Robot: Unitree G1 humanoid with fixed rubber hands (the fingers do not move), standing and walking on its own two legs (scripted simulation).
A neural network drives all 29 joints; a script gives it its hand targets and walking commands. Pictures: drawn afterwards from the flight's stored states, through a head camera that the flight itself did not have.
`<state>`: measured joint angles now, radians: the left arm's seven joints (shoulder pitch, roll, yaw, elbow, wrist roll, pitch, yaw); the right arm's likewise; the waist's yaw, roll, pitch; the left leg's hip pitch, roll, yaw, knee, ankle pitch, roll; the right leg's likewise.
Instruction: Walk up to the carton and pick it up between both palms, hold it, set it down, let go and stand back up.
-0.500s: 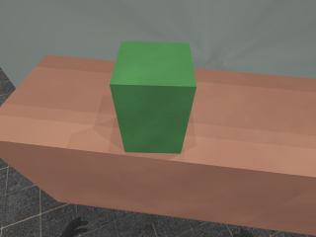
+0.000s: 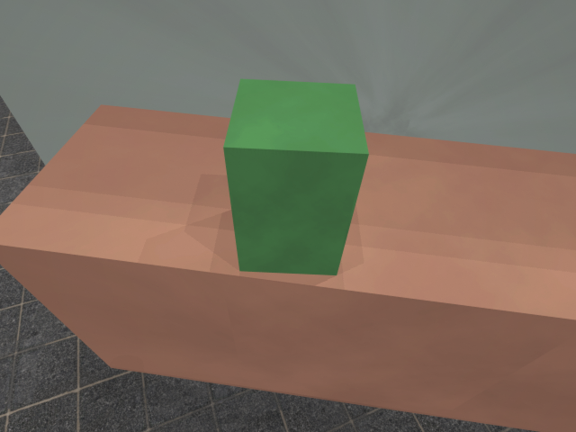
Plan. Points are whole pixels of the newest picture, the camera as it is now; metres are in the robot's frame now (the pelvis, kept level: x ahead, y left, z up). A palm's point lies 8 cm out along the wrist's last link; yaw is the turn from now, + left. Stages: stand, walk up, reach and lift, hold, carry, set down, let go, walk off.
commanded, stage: stand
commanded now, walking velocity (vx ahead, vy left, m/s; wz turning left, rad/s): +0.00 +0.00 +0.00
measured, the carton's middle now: (292, 185) +0.47 +0.00 +0.08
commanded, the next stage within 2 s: none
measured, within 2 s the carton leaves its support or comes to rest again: neither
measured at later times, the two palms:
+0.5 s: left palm out of the picture -0.02 +0.21 -0.13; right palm out of the picture -0.03 -0.26 -0.14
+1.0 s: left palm out of the picture -0.03 +0.20 -0.14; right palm out of the picture -0.04 -0.24 -0.15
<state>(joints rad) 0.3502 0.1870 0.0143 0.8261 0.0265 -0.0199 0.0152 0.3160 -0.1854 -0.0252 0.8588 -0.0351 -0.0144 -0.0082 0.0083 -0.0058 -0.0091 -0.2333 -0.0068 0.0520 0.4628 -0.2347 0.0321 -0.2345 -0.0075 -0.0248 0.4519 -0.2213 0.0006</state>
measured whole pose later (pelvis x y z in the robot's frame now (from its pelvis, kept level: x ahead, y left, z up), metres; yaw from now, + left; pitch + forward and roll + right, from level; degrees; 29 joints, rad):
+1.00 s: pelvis -0.01 -0.02 +0.00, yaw +0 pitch -2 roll +0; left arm 0.35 0.16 0.00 1.05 0.01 -0.02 0.02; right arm 0.34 -0.15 0.00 1.11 -0.01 0.00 -0.03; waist 0.00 0.01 0.01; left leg -0.21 0.02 0.04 0.44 -0.20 0.00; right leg -0.21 0.02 -0.03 0.43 -0.19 -0.03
